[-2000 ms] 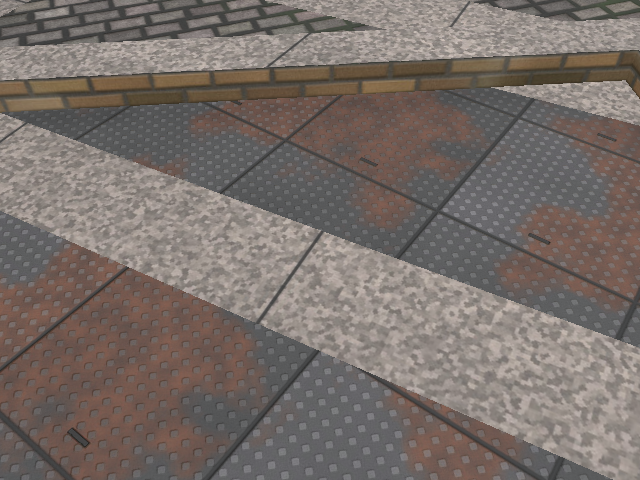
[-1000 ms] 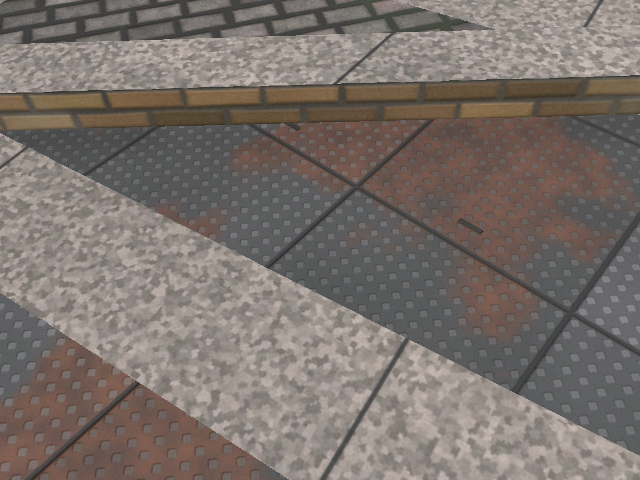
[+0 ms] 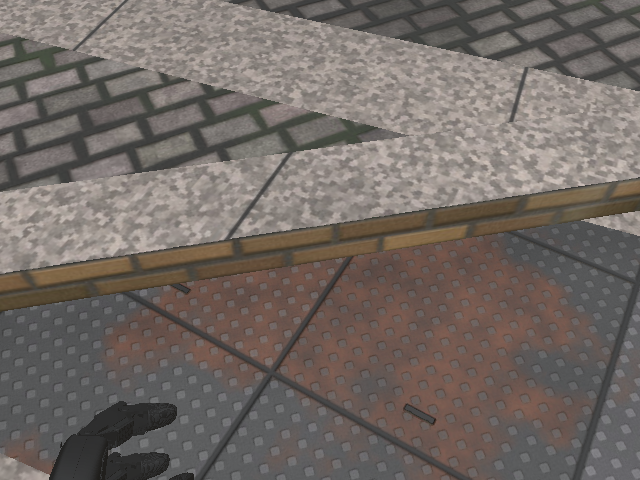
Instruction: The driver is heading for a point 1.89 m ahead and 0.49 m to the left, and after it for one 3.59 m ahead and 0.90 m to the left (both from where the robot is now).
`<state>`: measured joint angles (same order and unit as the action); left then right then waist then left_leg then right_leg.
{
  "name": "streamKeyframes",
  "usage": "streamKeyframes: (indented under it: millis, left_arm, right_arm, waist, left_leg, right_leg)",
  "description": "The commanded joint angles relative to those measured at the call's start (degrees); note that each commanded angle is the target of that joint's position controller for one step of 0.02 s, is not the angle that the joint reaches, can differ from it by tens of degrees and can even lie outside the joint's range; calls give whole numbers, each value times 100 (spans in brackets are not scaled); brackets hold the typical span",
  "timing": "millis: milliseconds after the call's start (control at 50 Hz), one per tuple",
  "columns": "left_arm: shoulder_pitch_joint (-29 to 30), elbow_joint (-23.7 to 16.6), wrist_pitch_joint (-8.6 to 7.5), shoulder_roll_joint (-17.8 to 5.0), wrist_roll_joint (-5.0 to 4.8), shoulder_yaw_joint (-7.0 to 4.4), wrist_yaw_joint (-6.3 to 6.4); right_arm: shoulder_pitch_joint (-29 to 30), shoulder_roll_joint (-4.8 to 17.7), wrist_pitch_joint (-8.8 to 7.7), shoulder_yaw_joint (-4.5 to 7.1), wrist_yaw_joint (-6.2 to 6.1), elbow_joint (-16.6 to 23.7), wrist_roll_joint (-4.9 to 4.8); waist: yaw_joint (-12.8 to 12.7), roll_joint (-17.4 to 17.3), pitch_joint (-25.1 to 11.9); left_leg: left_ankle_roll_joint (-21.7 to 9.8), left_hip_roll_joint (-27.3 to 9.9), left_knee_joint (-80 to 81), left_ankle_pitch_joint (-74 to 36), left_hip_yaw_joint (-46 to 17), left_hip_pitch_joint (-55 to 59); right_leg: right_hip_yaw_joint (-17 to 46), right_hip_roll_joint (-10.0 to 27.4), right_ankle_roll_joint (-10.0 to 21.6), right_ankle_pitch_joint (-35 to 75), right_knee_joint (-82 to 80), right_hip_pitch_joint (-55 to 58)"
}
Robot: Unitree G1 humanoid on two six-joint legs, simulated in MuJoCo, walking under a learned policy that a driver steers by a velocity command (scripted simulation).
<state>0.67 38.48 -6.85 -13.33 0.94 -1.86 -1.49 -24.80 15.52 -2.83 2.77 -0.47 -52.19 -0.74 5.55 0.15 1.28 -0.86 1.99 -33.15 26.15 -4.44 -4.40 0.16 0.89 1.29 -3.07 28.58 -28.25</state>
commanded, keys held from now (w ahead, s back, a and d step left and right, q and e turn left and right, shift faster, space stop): q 0.56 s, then no key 0.44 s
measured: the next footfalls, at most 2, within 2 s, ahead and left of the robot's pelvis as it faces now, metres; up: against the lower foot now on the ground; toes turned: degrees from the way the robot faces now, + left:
left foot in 0.42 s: +0.16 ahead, +0.15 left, +0.00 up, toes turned +19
right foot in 0.86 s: +0.21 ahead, -0.08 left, +0.00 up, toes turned +25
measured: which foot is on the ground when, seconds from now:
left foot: up 0.00-0.40, down 0.42-1.00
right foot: down 0.00-0.42, up 0.44-0.84, down 0.86-1.00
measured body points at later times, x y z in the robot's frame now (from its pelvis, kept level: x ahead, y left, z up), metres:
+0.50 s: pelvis +0.10 +0.03 +0.01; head +0.13 +0.07 +0.45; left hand +0.16 +0.35 -0.11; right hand +0.34 -0.19 -0.07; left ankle +0.12 +0.13 -0.72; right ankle +0.10 -0.12 -0.67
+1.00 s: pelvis +0.13 +0.02 +0.01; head +0.15 +0.01 +0.46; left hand +0.13 +0.31 -0.10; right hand +0.38 -0.15 -0.10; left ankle +0.12 +0.14 -0.72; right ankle +0.18 -0.10 -0.72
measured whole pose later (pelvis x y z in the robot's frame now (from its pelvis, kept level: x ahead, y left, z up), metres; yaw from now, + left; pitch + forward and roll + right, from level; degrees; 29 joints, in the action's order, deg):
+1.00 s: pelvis +0.13 +0.02 +0.01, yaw +25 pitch +0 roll +0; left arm -10.5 47.5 -1.1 -13.8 1.3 -2.1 0.0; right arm -9.7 14.4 1.7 2.2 -0.8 -39.5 1.5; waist 0.2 -2.0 0.8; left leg -0.4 2.7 -29.7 11.3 -4.6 -17.8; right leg 0.0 0.4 -0.3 -16.9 30.3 -13.5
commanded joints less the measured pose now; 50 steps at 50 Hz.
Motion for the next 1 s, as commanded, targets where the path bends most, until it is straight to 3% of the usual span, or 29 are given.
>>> streamKeyframes:
  millis: [20, 40, 80, 120, 160, 220, 280, 340, 400, 420, 440, 460, 480, 500, 520, 540, 580, 620, 680, 780, 820, 840, 860, 880, 900, 920, 940, 960, 1000]
  left_arm:
    - [-2223, -14, 92, -1320, 59, -442, 107]
    - [-1887, -73, 160, -1020, 26, -348, 142]
    - [-1257, -12, 226, -682, -48, -239, 179]
    - [-807, 36, 211, -698, 27, -258, 147]
    - [-522, 60, 189, -868, 63, -326, 152]
    - [-402, 126, 225, -1015, 11, -387, 238]
    - [-439, 228, 327, -1129, -68, -418, 286]
    - [-565, 340, 435, -1300, -167, -477, 263]
    - [-594, 446, 523, -1310, -286, -492, 259]
    - [-947, 595, 547, -1145, -239, -460, 238]
    - [-1091, 518, 546, -876, -11, -380, 212]
    - [-824, 222, 562, -785, 74, -314, 241]
    - [-456, 216, 575, -1033, -8, -382, 251]
    - [-375, 180, 597, -1011, -123, -389, 275]
    - [-495, 297, 620, -981, -104, -399, 336]
    - [-511, 310, 644, -1080, -48, -435, 388]
    - [-689, 363, 660, -1040, -57, -444, 382]
    - [-764, 409, 671, -919, -105, -402, 370]
    - [-637, 382, 693, -761, -97, -318, 343]
    - [-638, 377, 683, -826, -130, -301, 258]
    - [-823, 437, 641, -746, -122, -279, 205]
    - [-981, 501, 611, -684, -87, -256, 170]
    - [-1069, 510, 589, -807, 8, -257, 154]
    - [-1157, 460, 584, -1202, 105, -315, 173]
    - [-835, 536, 583, -1221, 94, -305, 164]
    - [-442, 374, 545, -827, 73, -197, 152]
    - [-457, 403, 510, -757, 62, -178, 155]
    - [-565, 439, 474, -839, 50, -184, 154]
    - [-733, 511, 424, -843, 28, -155, 176]
  right_arm:
    - [-444, 512, -182, 17, -12, 596, -26]
    - [19, 886, -127, 161, -33, 702, -140]
    - [460, 764, 58, 201, -85, 818, -60]
    - [248, 471, 314, 205, -104, 847, -57]
    - [315, 331, 453, 200, -121, 994, -34]
    - [630, 347, 485, 210, -52, 1197, 7]
    - [1087, 431, 508, 239, 67, 1414, 11]
    - [1449, 578, 587, 314, 156, 1674, 23]
    - [1333, 625, 601, 390, 187, 1727, 39]
    - [1098, 850, 582, 484, 120, 1679, 67]
    - [795, 1583, 550, 677, -8, 1731, 96]
    - [842, 1812, 489, 658, -6, 1890, 212]
    - [733, 1527, 363, 580, 69, 1877, 219]
    - [913, 1423, 270, 534, 68, 1859, 183]
    - [1209, 1267, 247, 500, 41, 1888, 92]
    - [1464, 1117, 275, 443, 1, 1945, 20]
    - [1646, 1026, 319, 386, -61, 2037, 83]
    - [1626, 968, 313, 362, -101, 2052, 104]
    - [1573, 962, 337, 346, -145, 2001, 112]
    - [1597, 904, 383, 276, -72, 1889, 154]
    - [1702, 795, 397, 209, -50, 1833, 112]
    - [1697, 703, 401, 166, -47, 1785, 81]
    - [1495, 585, 373, 123, -46, 1710, 103]
    - [1302, 445, 331, 84, -37, 1698, 201]
    - [1274, 385, 305, 95, -27, 1783, 189]
    - [1461, 584, 304, 125, -44, 1711, 247]
    - [1679, 609, 318, 154, -52, 1725, 240]
    - [1753, 545, 362, 148, -69, 1685, 242]
    - [1674, 518, 416, 151, -59, 1656, 222]
  waist:
    - [-1113, 1360, -3062]
    - [-1102, 934, -2238]
    - [-765, 464, -1091]
    - [-386, 700, -670]
    - [-260, 755, -491]
    - [-294, 645, -649]
    - [-448, 635, -641]
    - [-554, 646, -527]
    - [-430, 563, -515]
    - [-408, 194, -597]
    - [-482, -1275, -768]
    - [-424, -1953, -954]
    - [-128, -1066, -1215]
    - [-270, -833, -1057]
    - [-432, -514, -950]
    - [-532, -564, -879]
    - [-685, -722, -989]
    - [-667, -702, -1045]
    - [-550, -758, -1005]
    - [-406, -885, -719]
    - [-551, -815, -638]
    - [-668, -741, -607]
    - [-625, -532, -651]
    - [-419, 282, -710]
    - [-135, 1204, -503]
    - [-225, 1039, -355]
    - [-323, 986, -329]
    - [-397, 890, -328]
    - [-431, 728, -200]
  left_leg:
    - [196, 119, -4108, 1277, -459, -3361]
    - [257, -154, -4393, 1023, -409, -3713]
    - [373, -528, -3991, 427, -57, -3641]
    - [420, -663, -3574, 77, 110, -2812]
    - [461, -673, -3099, -297, 233, -2615]
    - [359, -742, -2160, -1242, 302, -2316]
    - [257, -693, -1450, -1633, 459, -2068]
    - [109, -625, -933, -1256, 587, -2046]
    - [-171, -351, 193, -1629, 853, -1435]
    - [-361, -310, 661, -2452, 644, -852]
    - [-838, -1478, 894, -4820, -961, 163]
    - [-2031, -2452, 1101, -5134, -2592, 563]
    - [-2058, -2290, 1217, -4833, -2377, 438]
    - [-1764, -2006, 1198, -4499, -1887, 280]
    - [-1449, -1726, 1185, -4038, -1557, 84]
    - [-1301, -1605, 1233, -3789, -1435, -136]
    - [-1269, -1417, 1290, -3828, -1246, -452]
    - [-1266, -1356, 1296, -3774, -1134, -419]
    - [-1271, -1337, 1312, -3228, -1157, -516]
    - [-1269, -1342, 1322, -2291, -1438, -885]
    - [-1128, -1226, 1154, -2151, -1452, -988]
    - [-948, -1080, 1057, -2022, -1370, -1139]
    - [-656, -871, 912, -1714, -1253, -1359]
    - [-322, -375, 225, -1064, -777, -1691]
    - [-75, 7, 250, -524, -162, -1536]
    - [51, -142, 302, -802, -155, -1112]
    - [40, -124, 390, -1192, -143, -990]
    - [20, -144, 426, -1430, -173, -844]
    - [-54, -232, 517, -1645, -294, -736]
  right_leg:
    - [3286, 2695, 1764, 3453, 53, 5305]
    - [2442, 2440, 1544, 3387, -71, 4606]
    - [1354, 1913, 1268, 3121, -459, 3021]
    - [760, 1684, 1192, 2424, -1042, 1684]
    - [345, 1701, 1270, 2285, -1373, 1208]
    - [-175, 1681, 1202, 2005, -1456, 1260]
    - [-469, 1702, 1100, 1367, -1420, 1429]
    - [-447, 1880, 964, 808, -1155, 1764]
    - [-617, 1756, 553, 405, -418, 1879]
    - [-829, 1471, 227, 30, 217, 1657]
    - [-1363, 808, -299, -1404, 1969, 494]
    - [-792, -4, -621, -3729, 3461, -995]
    - [59, 53, -545, -3587, 4149, -1107]
    - [208, 123, -430, -3126, 4218, -1190]
    - [291, 226, -398, -2681, 4001, -1177]
    - [337, 265, -404, -2381, 3781, -1076]
    - [270, 121, -450, -1997, 3737, -637]
    - [255, 84, -504, -1835, 3231, -476]
    - [257, 111, -555, -1755, 2400, -95]
    - [154, 76, -462, -1858, 1356, 623]
    - [48, 18, -343, -1432, 431, 1098]
    - [-23, -16, -241, -804, -355, 1542]
    - [255, 255, -105, -287, -606, 1996]
    - [1013, 1054, 201, 572, -681, 2269]
    - [1488, 1467, 749, 87, -877, 1469]
    - [1418, 1297, 746, -538, -1041, 1095]
    - [1171, 1004, 490, -979, -972, 1113]
    - [984, 823, 310, -1192, -930, 1079]
    - [798, 676, 165, -1470, -912, 957]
